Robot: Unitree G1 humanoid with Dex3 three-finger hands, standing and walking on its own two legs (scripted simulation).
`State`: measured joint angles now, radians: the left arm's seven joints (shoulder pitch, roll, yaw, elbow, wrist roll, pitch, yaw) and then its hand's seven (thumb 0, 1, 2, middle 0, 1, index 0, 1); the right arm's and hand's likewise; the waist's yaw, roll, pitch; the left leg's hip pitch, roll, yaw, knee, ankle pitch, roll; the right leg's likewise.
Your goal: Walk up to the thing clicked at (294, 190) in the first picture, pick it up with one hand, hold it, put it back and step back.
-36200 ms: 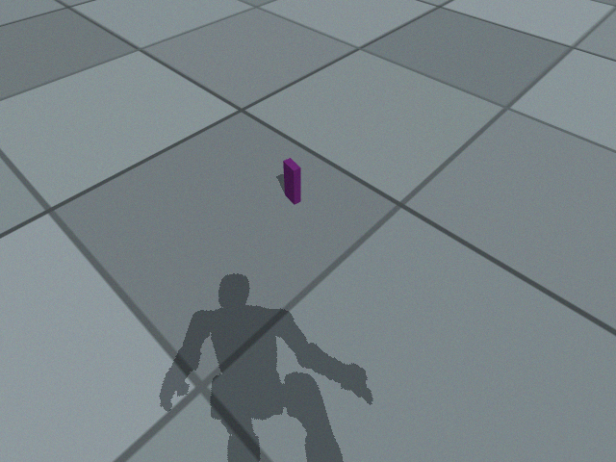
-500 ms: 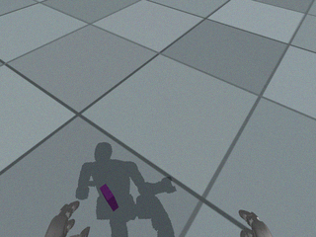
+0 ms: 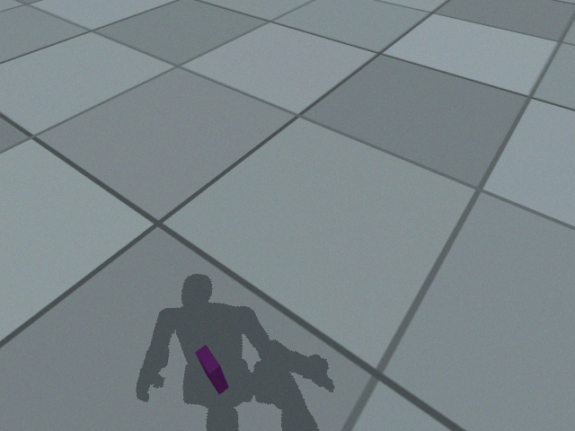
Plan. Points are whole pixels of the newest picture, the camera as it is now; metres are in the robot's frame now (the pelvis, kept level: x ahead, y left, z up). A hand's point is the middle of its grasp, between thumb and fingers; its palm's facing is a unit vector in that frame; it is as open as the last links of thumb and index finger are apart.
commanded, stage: stand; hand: left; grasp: from the side
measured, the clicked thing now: (212, 370) +0.43 +0.24 -0.67
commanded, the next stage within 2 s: step back in 1.58 s
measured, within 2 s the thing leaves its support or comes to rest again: neither
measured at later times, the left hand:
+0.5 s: hand out of the picture +0.05 +0.24 -0.15, palm faces -0.02 -0.94 -0.35, open 7.3 cm
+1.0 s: hand out of the picture +0.09 +0.24 -0.15, palm faces -0.01 -0.94 -0.34, open 7.3 cm
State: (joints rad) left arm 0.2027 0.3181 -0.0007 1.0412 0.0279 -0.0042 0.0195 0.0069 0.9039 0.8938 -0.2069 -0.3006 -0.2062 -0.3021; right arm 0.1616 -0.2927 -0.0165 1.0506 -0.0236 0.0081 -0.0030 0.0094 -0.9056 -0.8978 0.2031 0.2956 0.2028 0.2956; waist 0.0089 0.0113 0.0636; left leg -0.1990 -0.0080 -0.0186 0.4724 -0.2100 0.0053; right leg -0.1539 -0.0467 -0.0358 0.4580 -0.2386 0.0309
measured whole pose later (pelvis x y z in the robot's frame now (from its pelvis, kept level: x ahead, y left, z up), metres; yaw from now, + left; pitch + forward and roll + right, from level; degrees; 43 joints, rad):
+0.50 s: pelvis +0.00 -0.01 +0.01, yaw +0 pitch -4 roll +0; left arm 0.14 0.33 0.00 1.15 0.02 -0.01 0.01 0.00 0.91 0.89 -0.21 -0.30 -0.21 -0.30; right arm 0.14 -0.33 -0.02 1.14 -0.01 0.01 0.00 0.01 -0.91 -0.90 0.20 0.30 0.20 0.30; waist 0.00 0.02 0.07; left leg -0.16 0.00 -0.03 0.38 -0.16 -0.01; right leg -0.11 -0.03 -0.05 0.36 -0.19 0.02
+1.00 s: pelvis +0.02 -0.01 +0.01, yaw +0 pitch -3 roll +0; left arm 0.10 0.33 0.01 1.16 0.02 -0.01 0.00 0.00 0.91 0.89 -0.21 -0.30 -0.21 -0.30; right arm 0.11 -0.33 0.00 1.15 -0.01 0.00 -0.01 0.01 -0.91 -0.90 0.20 0.30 0.20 0.30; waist 0.00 0.01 0.06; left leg -0.12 0.00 -0.02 0.33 -0.16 -0.01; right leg -0.08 -0.03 -0.04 0.32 -0.19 0.02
